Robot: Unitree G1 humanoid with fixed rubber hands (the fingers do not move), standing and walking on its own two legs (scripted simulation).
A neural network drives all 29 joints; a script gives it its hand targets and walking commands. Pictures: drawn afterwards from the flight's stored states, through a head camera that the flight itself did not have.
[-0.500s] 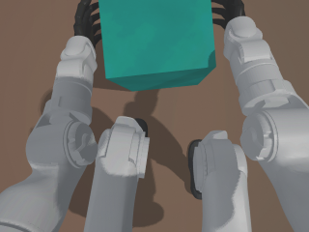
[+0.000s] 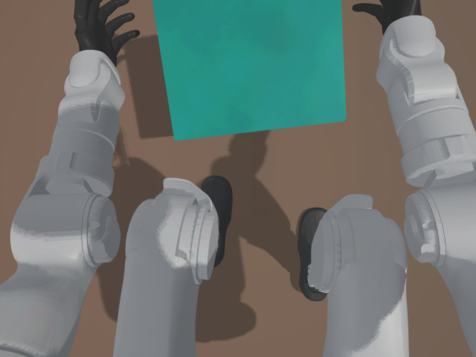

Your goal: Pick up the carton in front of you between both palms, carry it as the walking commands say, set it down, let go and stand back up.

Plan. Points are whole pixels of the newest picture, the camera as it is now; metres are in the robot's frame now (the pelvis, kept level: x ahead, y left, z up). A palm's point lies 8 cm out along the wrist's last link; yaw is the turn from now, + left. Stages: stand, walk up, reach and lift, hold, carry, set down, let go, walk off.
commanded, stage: set down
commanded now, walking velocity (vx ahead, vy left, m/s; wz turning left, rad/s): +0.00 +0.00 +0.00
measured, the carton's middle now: (252, 64) +0.49 +0.06 -0.25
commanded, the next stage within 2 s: let go in 0.94 s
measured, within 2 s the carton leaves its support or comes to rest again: neither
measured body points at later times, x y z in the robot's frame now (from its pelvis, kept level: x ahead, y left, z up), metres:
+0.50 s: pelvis +0.02 +0.00 +0.12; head +0.33 +0.02 +0.44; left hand +0.49 +0.27 +0.00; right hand +0.57 -0.12 +0.00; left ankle +0.14 +0.12 -0.34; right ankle +0.09 -0.11 -0.34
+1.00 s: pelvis +0.04 +0.00 +0.25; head +0.33 +0.02 +0.60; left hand +0.48 +0.28 +0.15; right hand +0.56 -0.12 +0.15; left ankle +0.14 +0.12 -0.34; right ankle +0.09 -0.12 -0.34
